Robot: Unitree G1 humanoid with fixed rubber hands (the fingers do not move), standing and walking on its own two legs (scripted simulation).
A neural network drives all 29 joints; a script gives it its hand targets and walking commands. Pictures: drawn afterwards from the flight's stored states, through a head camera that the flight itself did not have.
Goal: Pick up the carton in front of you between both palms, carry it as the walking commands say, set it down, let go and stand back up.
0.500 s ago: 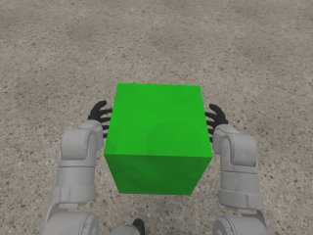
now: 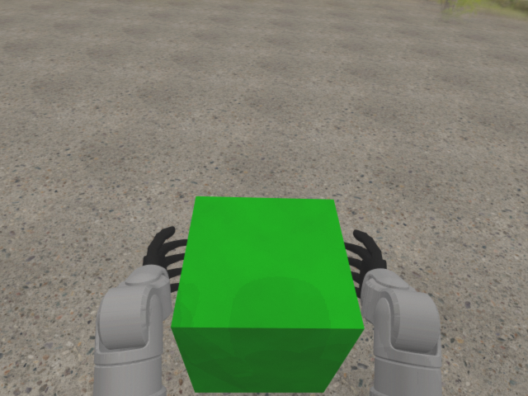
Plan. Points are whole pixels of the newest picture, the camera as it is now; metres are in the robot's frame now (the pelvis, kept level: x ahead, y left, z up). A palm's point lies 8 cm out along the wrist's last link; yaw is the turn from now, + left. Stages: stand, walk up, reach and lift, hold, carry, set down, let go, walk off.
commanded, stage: carry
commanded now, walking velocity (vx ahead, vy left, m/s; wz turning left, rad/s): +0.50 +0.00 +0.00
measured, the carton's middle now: (262, 298) +0.29 +0.00 +0.03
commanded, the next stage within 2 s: none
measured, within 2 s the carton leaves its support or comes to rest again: neither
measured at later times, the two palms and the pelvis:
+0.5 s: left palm (184, 161) +0.55 +0.16 +0.11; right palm (330, 163) +0.55 -0.14 +0.11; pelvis +0.30 +0.01 +0.00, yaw +0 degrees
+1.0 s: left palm (207, 96) +0.88 +0.15 +0.10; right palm (314, 100) +0.88 -0.15 +0.10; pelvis +0.62 +0.00 +0.01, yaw +0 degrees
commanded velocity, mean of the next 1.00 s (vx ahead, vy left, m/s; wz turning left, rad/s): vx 0.50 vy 0.00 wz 0.00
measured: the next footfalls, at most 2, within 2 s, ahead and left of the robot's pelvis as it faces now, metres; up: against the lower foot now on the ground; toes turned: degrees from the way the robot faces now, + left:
left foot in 0.52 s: +0.49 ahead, +0.12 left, +0.00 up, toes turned +10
right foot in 1.02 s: +0.81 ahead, -0.10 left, +0.00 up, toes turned -10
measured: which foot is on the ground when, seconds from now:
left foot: down 0.00-0.04, up 0.06-0.50, down 0.52-1.00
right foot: down 0.00-0.56, up 0.58-1.00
